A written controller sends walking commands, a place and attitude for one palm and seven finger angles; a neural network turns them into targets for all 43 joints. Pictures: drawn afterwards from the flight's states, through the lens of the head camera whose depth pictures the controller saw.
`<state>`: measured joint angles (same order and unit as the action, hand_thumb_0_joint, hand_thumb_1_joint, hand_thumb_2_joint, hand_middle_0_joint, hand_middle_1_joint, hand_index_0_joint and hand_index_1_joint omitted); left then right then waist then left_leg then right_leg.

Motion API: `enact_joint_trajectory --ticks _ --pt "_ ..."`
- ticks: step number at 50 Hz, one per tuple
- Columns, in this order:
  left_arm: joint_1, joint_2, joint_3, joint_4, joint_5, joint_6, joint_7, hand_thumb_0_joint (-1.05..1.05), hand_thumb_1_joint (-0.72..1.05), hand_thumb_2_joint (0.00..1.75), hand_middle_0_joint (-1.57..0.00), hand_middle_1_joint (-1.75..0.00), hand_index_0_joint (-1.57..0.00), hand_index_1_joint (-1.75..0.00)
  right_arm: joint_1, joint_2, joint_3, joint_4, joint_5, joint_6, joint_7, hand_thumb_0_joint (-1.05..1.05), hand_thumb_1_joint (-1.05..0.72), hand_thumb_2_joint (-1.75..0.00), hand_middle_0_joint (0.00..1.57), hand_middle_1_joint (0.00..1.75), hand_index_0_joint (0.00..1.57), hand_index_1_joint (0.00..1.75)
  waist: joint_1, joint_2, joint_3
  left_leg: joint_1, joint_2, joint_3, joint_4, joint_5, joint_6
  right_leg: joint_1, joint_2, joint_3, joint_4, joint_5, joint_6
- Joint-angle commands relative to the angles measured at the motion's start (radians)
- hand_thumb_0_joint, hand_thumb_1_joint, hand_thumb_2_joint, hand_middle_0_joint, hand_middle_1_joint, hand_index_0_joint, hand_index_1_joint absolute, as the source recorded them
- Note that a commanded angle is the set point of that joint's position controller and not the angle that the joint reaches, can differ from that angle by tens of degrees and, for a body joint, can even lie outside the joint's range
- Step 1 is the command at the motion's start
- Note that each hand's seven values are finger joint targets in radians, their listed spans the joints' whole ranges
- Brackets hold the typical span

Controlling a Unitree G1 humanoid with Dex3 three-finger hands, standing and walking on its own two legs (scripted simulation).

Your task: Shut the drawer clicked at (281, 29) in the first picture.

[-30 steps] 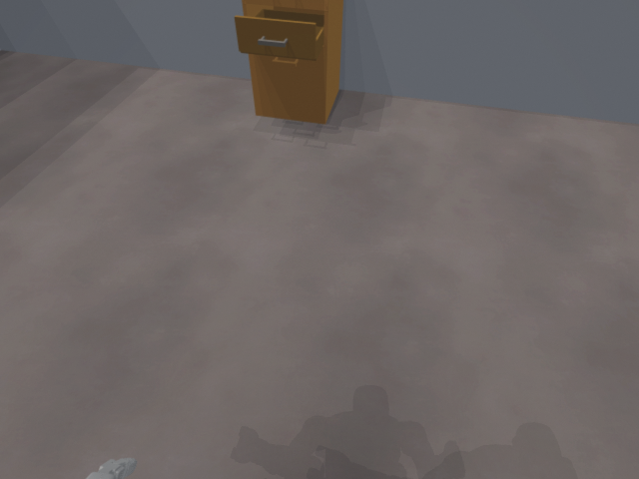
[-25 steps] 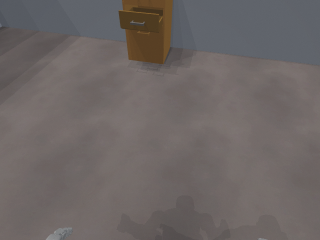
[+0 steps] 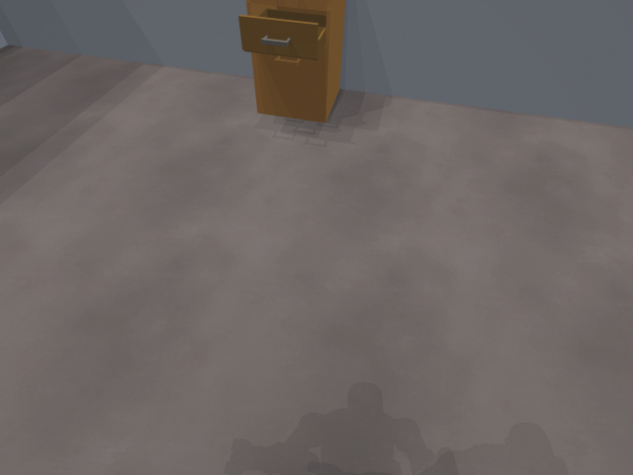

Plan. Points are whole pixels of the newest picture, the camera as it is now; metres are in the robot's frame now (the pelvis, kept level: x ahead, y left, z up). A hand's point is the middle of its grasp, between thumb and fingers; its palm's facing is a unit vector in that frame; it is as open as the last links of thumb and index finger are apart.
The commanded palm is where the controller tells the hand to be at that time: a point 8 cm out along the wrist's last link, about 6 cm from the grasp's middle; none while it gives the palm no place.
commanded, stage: stand and wait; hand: left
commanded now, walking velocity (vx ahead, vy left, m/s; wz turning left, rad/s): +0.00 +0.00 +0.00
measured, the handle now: (276, 40) +1.96 +0.31 -0.25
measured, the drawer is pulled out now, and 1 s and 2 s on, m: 0.18 0.18 0.18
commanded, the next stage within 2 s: look at it before walking up in 0.28 s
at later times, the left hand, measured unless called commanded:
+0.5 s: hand out of the picture +0.06 +0.25 -0.16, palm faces -0.03 -0.95 -0.32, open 7.4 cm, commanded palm none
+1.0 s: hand out of the picture +0.07 +0.25 -0.16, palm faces -0.02 -0.94 -0.33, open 7.4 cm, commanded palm none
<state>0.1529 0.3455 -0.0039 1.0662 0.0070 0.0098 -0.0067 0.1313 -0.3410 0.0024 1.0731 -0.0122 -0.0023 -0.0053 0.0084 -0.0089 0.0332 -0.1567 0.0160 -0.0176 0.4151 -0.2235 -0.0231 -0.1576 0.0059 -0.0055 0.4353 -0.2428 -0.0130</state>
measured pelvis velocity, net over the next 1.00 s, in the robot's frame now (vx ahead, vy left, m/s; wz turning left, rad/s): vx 0.00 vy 0.00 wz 0.00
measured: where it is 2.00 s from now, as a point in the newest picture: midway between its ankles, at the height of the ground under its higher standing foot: (304, 429)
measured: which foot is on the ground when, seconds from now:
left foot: down 0.00-1.00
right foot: down 0.00-1.00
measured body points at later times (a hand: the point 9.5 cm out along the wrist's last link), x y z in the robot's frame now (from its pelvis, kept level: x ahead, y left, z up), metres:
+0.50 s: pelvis -0.01 +0.00 +0.00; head +0.00 +0.01 +0.45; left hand +0.07 +0.30 -0.13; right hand +0.07 -0.29 -0.13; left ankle +0.00 +0.14 -0.74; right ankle +0.00 -0.11 -0.74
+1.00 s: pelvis +0.00 +0.00 +0.00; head +0.01 +0.00 +0.45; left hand +0.08 +0.30 -0.13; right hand +0.08 -0.29 -0.13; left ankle +0.00 +0.14 -0.74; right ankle +0.00 -0.11 -0.74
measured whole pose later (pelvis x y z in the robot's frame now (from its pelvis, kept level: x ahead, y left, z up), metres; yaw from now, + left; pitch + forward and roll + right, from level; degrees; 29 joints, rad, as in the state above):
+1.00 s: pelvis +0.00 +0.00 +0.00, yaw +0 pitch -1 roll +0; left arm 0.14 0.34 -0.01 1.09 0.01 0.00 0.00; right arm 0.12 -0.34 0.01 1.11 -0.01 -0.01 0.00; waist 0.01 -0.01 0.03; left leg -0.14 0.02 -0.01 0.37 -0.20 -0.02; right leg -0.14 0.01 0.00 0.39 -0.22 -0.01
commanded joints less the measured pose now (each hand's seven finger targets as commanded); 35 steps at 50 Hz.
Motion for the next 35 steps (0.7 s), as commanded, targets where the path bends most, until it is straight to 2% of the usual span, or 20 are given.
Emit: enact_joint_trajectory --ticks 1,16,28,32,35 --pt "-0.061 0.205 0.04 -0.065 0.001 -0.033 0.016 0.0 0.9 0.9 -0.2 -0.3 -0.2 -0.3 -0.061 -0.198 -0.04 -0.062 0.001 -0.03 -0.011 0.0 -0.9 -0.9 0.2 0.3 0.2 0.3 -0.005 0.006 -0.064 0.008 0.094 -0.082 -0.064 0.124 0.054 -0.004 -0.125 0.117 -0.098 0.103 -0.026" --pt "-0.06 0.204 0.037 -0.045 0.004 -0.031 0.014 0.0 0.9 0.9 -0.2 -0.3 -0.2 -0.3 -0.047 -0.2 -0.038 -0.033 0.001 -0.029 -0.007 0.0 -0.9 -0.9 0.2 0.3 0.2 0.3 -0.005 0.008 -0.031 -0.012 0.092 -0.095 -0.095 0.066 0.051 -0.029 -0.122 0.123 -0.126 0.01 -0.022" --pt "-0.051 0.199 0.036 -0.04 0.003 -0.035 0.017 0.0 0.9 0.9 -0.2 -0.3 -0.2 -0.3 -0.048 -0.199 -0.039 -0.028 0.003 -0.034 -0.009 0.0 -0.9 -0.9 0.2 0.3 0.2 0.3 -0.005 0.018 -0.076 0.027 0.102 -0.088 -0.084 0.162 0.051 0.006 -0.127 0.111 -0.106 0.143 -0.021" --pt "-0.054 0.201 0.035 -0.039 0.004 -0.034 0.017 0.0 0.9 0.9 -0.2 -0.3 -0.2 -0.3 -0.051 -0.199 -0.037 -0.027 0.004 -0.031 -0.008 0.0 -0.9 -0.9 0.2 0.3 0.2 0.3 -0.007 0.014 -0.048 0.016 0.101 -0.085 -0.094 0.13 0.049 -0.009 -0.125 0.115 -0.117 0.114 -0.02" --pt "-0.053 0.202 0.035 -0.039 0.004 -0.035 0.017 0.0 0.9 0.9 -0.2 -0.3 -0.2 -0.3 -0.049 -0.2 -0.038 -0.027 0.004 -0.029 -0.007 0.0 -0.9 -0.9 0.2 0.3 0.2 0.3 -0.007 0.004 -0.055 0.024 0.099 -0.086 -0.09 0.139 0.049 -0.007 -0.126 0.118 -0.119 0.122 -0.021"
